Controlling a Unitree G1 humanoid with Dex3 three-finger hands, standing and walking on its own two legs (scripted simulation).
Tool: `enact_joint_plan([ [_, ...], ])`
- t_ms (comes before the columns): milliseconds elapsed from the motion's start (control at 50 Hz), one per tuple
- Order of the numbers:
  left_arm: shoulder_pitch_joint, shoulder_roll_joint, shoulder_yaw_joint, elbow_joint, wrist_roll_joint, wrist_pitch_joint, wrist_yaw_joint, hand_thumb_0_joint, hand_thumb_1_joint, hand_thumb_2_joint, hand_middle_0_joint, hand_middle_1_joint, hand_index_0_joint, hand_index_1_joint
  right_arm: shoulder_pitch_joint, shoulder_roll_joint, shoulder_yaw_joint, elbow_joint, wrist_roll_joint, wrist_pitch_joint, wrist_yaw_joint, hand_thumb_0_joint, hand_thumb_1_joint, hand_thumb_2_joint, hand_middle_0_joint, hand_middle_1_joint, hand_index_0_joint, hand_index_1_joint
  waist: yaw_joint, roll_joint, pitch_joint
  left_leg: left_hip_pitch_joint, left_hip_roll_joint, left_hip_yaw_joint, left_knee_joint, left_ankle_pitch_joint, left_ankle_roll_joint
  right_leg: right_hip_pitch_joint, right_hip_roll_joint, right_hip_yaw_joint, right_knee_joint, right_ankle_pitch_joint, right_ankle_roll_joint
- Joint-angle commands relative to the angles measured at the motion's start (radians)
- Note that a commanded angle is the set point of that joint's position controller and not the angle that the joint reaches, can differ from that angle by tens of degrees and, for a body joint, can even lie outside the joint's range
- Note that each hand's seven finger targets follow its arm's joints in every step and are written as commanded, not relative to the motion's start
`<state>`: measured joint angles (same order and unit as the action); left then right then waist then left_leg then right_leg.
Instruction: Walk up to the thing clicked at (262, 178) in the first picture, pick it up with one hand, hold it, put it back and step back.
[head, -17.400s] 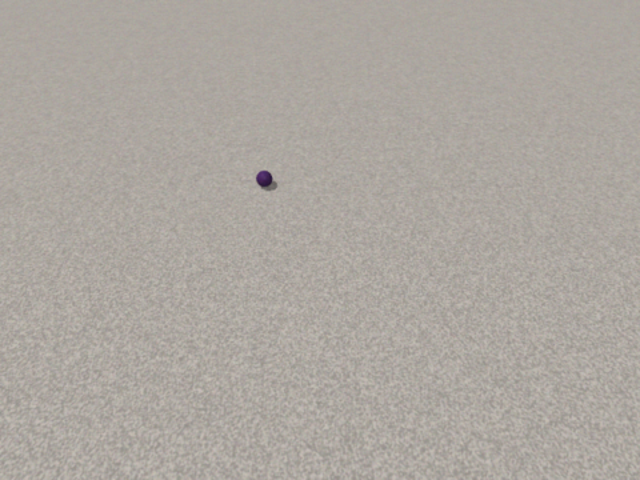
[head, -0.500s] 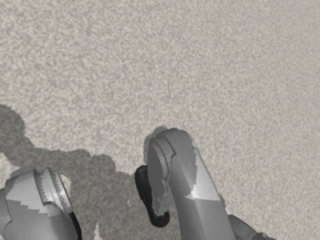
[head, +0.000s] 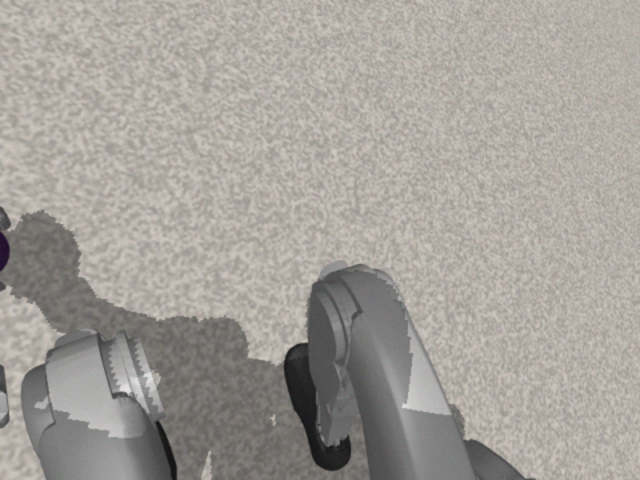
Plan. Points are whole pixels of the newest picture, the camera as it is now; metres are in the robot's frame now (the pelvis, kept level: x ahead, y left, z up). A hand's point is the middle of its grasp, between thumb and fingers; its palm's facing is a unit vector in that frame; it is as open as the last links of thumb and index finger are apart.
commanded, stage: settle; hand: left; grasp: from above
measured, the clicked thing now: out of the picture +0.43 +0.32 -0.24
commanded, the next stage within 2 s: lift in 0.56 s
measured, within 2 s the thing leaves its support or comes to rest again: neither
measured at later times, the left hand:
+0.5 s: hand out of the picture +0.40 +0.32 -0.13, palm faces -0.45 -0.13 -0.89, open 9.3 cm
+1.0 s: hand out of the picture +0.38 +0.32 -0.06, palm faces -0.46 -0.13 -0.88, open 9.3 cm
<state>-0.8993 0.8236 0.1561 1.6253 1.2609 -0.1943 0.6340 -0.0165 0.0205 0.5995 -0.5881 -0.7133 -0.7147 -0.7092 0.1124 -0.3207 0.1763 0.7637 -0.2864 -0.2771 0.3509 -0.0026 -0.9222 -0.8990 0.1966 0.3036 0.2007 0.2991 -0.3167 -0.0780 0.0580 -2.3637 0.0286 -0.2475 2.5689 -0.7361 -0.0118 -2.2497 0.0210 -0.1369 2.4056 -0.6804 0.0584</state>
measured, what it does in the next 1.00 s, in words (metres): rises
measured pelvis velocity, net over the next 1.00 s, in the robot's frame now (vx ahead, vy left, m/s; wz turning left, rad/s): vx -0.01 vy -0.01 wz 0.13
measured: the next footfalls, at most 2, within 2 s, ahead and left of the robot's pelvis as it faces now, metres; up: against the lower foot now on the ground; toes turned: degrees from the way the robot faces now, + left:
none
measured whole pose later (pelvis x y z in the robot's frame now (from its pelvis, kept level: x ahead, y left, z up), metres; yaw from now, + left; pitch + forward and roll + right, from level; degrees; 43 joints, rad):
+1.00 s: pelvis -0.01 -0.01 +0.08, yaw +7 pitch +34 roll -7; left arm -0.78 0.60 0.02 1.16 1.14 -0.13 0.21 -0.02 -0.01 0.63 -0.61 -0.69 -0.74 -0.70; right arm 0.19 -0.28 0.00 0.73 -0.07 -0.03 0.14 0.00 -0.93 -0.90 0.20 0.30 0.20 0.30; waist -0.16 0.04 -0.14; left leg -2.19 0.03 -0.11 2.25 -0.66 0.00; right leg -2.12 -0.02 -0.04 2.18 -0.66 0.04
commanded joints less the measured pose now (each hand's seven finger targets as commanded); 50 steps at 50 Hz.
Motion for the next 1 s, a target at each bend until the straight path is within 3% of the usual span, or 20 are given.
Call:
enact_joint_plan([
  [0, -0.247, 0.214, 0.029, -0.225, -0.031, 0.013, 0.006, 0.000, 0.464, 0.777, -0.830, -0.838, -0.862, -0.807, 0.198, -0.316, -0.146, 0.014, 0.039, 0.013, -0.008, 0.000, -0.913, -0.904, 0.199, 0.300, 0.199, 0.300, 0.023, 0.515, -0.716, 0.529, -0.004, 0.148, -0.306, 0.273, 0.014, 0.334, 0.052, -0.087, -0.216, 0.292, -0.088],
  [40, -0.234, 0.152, 0.000, -0.292, -0.048, 0.023, -0.020, 0.000, 0.453, 0.788, -0.834, -0.830, -0.858, -0.807, 0.188, -0.300, -0.166, 0.011, 0.061, 0.029, -0.013, 0.000, -0.916, -0.906, 0.199, 0.300, 0.199, 0.300, 0.048, 0.558, -0.791, 0.595, -0.004, 0.143, -0.346, 0.292, 0.003, 0.308, 0.041, -0.087, -0.209, 0.294, -0.097],
  [60, -0.239, 0.066, -0.062, -0.255, -0.054, 0.029, -0.042, 0.000, 0.426, 0.749, -0.812, -0.823, -0.840, -0.797, 0.172, -0.282, -0.162, -0.002, 0.073, 0.035, -0.010, 0.000, -0.918, -0.907, 0.199, 0.300, 0.199, 0.300, 0.025, 0.526, -0.744, 0.569, -0.002, 0.142, -0.342, 0.276, 0.005, 0.284, 0.043, -0.086, -0.204, 0.289, -0.097],
  [80, -0.258, 0.117, -0.038, -0.240, -0.052, 0.033, -0.052, 0.000, 0.415, 0.723, -0.792, -0.823, -0.825, -0.791, 0.176, -0.294, -0.172, 0.010, 0.080, 0.043, -0.015, 0.000, -0.916, -0.906, 0.199, 0.300, 0.199, 0.300, 0.026, 0.476, -0.724, 0.542, -0.005, 0.139, -0.345, 0.255, 0.012, 0.264, 0.041, -0.087, -0.211, 0.275, -0.092],
  [120, -0.255, 0.121, -0.018, -0.256, -0.055, 0.042, -0.072, 0.000, 0.405, 0.708, -0.795, -0.793, -0.826, -0.764, 0.208, -0.290, -0.187, 0.008, 0.098, 0.064, -0.029, 0.000, -0.915, -0.905, 0.199, 0.300, 0.199, 0.300, 0.044, 0.459, -0.741, 0.526, -0.011, 0.154, -0.346, 0.267, 0.019, 0.287, 0.038, -0.069, -0.229, 0.283, -0.093],
  [180, -0.281, 0.062, -0.058, -0.258, -0.058, 0.043, -0.118, 0.000, 0.419, 0.736, -0.823, -0.790, -0.846, -0.770, 0.211, -0.263, -0.189, 0.000, 0.109, 0.093, -0.044, 0.000, -0.916, -0.906, 0.199, 0.300, 0.199, 0.300, 0.030, 0.377, -0.707, 0.451, -0.020, 0.167, -0.352, 0.199, 0.034, 0.303, 0.040, -0.041, -0.271, 0.208, -0.094],
  [220, -0.291, 0.068, -0.070, -0.281, -0.063, 0.038, -0.153, 0.000, 0.425, 0.721, -0.831, -0.779, -0.853, -0.759, 0.198, -0.257, -0.192, -0.016, 0.123, 0.104, -0.061, 0.000, -0.917, -0.906, 0.199, 0.300, 0.199, 0.300, 0.052, 0.355, -0.701, 0.452, -0.026, 0.175, -0.362, 0.179, 0.037, 0.301, 0.033, -0.035, -0.285, 0.183, -0.092],
  [240, -0.284, 0.120, -0.039, -0.267, -0.057, 0.034, -0.163, 0.000, 0.433, 0.720, -0.835, -0.790, -0.858, -0.769, 0.211, -0.256, -0.197, -0.004, 0.124, 0.113, -0.068, 0.000, -0.918, -0.907, 0.199, 0.300, 0.199, 0.300, 0.053, 0.346, -0.700, 0.446, -0.024, 0.176, -0.363, 0.165, 0.037, 0.320, 0.038, -0.017, -0.290, 0.151, -0.096],
  [260, -0.322, 0.067, -0.080, -0.313, -0.061, 0.027, -0.179, 0.000, 0.451, 0.741, -0.856, -0.781, -0.876, -0.764, 0.200, -0.252, -0.194, -0.031, 0.130, 0.116, -0.075, 0.000, -0.916, -0.906, 0.199, 0.300, 0.199, 0.300, 0.054, 0.338, -0.714, 0.459, -0.028, 0.179, -0.370, 0.166, 0.037, 0.313, 0.032, -0.021, -0.297, 0.156, -0.094],
  [360, -0.316, 0.095, -0.064, -0.314, -0.057, 0.010, -0.207, 0.000, 0.485, 0.722, -0.867, -0.798, -0.894, -0.773, 0.210, -0.236, -0.202, -0.028, 0.139, 0.144, -0.112, 0.000, -0.915, -0.906, 0.199, 0.300, 0.199, 0.300, 0.067, 0.309, -0.712, 0.464, -0.033, 0.191, -0.393, 0.146, 0.037, 0.326, 0.026, -0.006, -0.329, 0.118, -0.097],
  [420, -0.324, 0.075, -0.086, -0.343, -0.052, 0.003, -0.222, 0.000, 0.498, 0.765, -0.890, -0.797, -0.908, -0.781, 0.207, -0.224, -0.202, -0.030, 0.147, 0.154, -0.131, 0.000, -0.916, -0.906, 0.199, 0.300, 0.199, 0.300, 0.079, 0.330, -0.744, 0.503, -0.036, 0.200, -0.403, 0.176, 0.034, 0.329, 0.024, -0.005, -0.326, 0.157, -0.098],
  [500, -0.330, 0.101, -0.062, -0.375, -0.049, 0.002, -0.218, 0.000, 0.529, 0.800, -0.923, -0.781, -0.933, -0.774, 0.222, -0.214, -0.208, -0.025, 0.150, 0.170, -0.151, 0.000, -0.914, -0.905, 0.200, 0.300, 0.199, 0.300, 0.099, 0.325, -0.799, 0.522, -0.034, 0.209, -0.411, 0.211, 0.035, 0.375, 0.022, 0.008, -0.336, 0.185, -0.099],
  [600, -0.357, 0.085, -0.076, -0.390, -0.048, 0.009, -0.226, 0.000, 0.563, 0.819, -0.963, -0.752, -0.964, -0.754, 0.226, -0.207, -0.216, -0.026, 0.156, 0.181, -0.176, 0.000, -0.913, -0.904, 0.200, 0.300, 0.199, 0.300, 0.095, 0.337, -0.787, 0.537, -0.036, 0.210, -0.446, 0.171, 0.034, 0.344, 0.019, 0.008, -0.354, 0.142, -0.104],
  [620, -0.351, 0.089, -0.070, -0.397, -0.048, 0.011, -0.225, 0.000, 0.585, 0.739, -0.987, -0.775, -1.007, -0.755, 0.228, -0.211, -0.220, -0.024, 0.159, 0.184, -0.180, 0.000, -0.942, -0.915, 0.199, 0.300, 0.199, 0.300, 0.108, 0.350, -0.799, 0.561, -0.037, 0.210, -0.460, 0.171, 0.032, 0.338, 0.015, 0.001, -0.354, 0.147, -0.105],
  [680, -0.338, 0.079, -0.074, -0.416, -0.060, 0.028, -0.235, 0.000, 0.459, 0.771, -0.870, -0.686, -0.891, -0.686, 0.238, -0.207, -0.226, -0.026, 0.166, 0.189, -0.192, 0.000, -0.893, -0.895, 0.201, 0.300, 0.200, 0.300, 0.113, 0.340, -0.828, 0.578, -0.038, 0.217, -0.474, 0.181, 0.035, 0.360, 0.011, 0.004, -0.374, 0.163, -0.102],
  [700, -0.327, 0.074, -0.077, -0.422, -0.064, 0.035, -0.242, 0.000, 0.527, 0.691, -0.937, -0.740, -0.959, -0.719, 0.241, -0.204, -0.229, -0.025, 0.170, 0.192, -0.193, 0.000, -0.937, -0.913, 0.199, 0.300, 0.199, 0.300, 0.120, 0.341, -0.834, 0.589, -0.039, 0.220, -0.485, 0.190, 0.035, 0.370, 0.010, 0.006, -0.380, 0.175, -0.102],
  [760, -0.313, 0.066, -0.078, -0.477, -0.093, 0.054, -0.281, 0.000, 0.518, 0.816, -0.915, -0.787, -0.928, -0.774, 0.253, -0.206, -0.240, -0.028, 0.186, 0.200, -0.200, 0.000, -0.920, -0.907, 0.200, 0.300, 0.200, 0.300, 0.136, 0.363, -0.878, 0.642, -0.040, 0.213, -0.520, 0.217, 0.031, 0.389, 0.006, 0.001, -0.385, 0.203, -0.105],
  [820, -0.268, 0.041, -0.094, -0.506, -0.114, 0.068, -0.326, 0.000, 0.525, 0.837, -0.927, -0.789, -0.936, -0.781, 0.256, -0.199, -0.249, -0.044, 0.198, 0.212, -0.205, 0.000, -0.922, -0.908, 0.200, 0.300, 0.200, 0.300, 0.132, 0.337, -0.838, 0.643, -0.040, 0.212, -0.548, 0.203, 0.035, 0.413, 0.003, 0.009, -0.419, 0.196, -0.102],
  [880, -0.232, 0.049, -0.089, -0.610, -0.125, 0.061, -0.367, 0.000, 0.507, 0.846, -0.914, -0.797, -0.923, -0.789, 0.245, -0.192, -0.260, -0.063, 0.212, 0.226, -0.216, 0.000, -0.921, -0.907, 0.200, 0.300, 0.200, 0.300, 0.160, 0.344, -0.886, 0.680, -0.039, 0.211, -0.578, 0.198, 0.036, 0.444, 0.002, 0.017, -0.441, 0.188, -0.103],
  [980, -0.159, 0.030, -0.099, -0.707, -0.148, 0.062, -0.410, 0.000, 0.499, 0.850, -0.895, -0.819, -0.909, -0.806, 0.246, -0.177, -0.267, -0.094, 0.232, 0.244, -0.236, 0.000, -0.920, -0.907, 0.200, 0.300, 0.200, 0.300, 0.164, 0.283, -0.856, 0.691, -0.039, 0.218, -0.626, 0.191, 0.044, 0.508, 0.003, 0.035, -0.519, 0.176, -0.097],
])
